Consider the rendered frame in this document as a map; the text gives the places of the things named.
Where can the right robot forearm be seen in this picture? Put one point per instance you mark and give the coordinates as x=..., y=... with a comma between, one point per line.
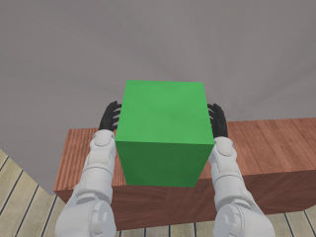
x=226, y=177

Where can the right robot upper arm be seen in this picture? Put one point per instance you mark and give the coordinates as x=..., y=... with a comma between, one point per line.
x=233, y=220

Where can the carton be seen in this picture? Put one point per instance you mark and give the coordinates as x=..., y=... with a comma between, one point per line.
x=164, y=135

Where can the right robot hand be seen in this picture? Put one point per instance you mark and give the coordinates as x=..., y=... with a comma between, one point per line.
x=218, y=121

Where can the left robot forearm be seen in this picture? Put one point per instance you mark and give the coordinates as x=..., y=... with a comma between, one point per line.
x=98, y=171

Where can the left robot hand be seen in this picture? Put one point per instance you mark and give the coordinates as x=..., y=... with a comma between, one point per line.
x=108, y=120

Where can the left robot upper arm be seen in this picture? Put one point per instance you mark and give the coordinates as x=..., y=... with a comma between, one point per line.
x=94, y=218

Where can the pedestal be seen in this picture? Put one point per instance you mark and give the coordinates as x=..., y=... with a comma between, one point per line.
x=276, y=158

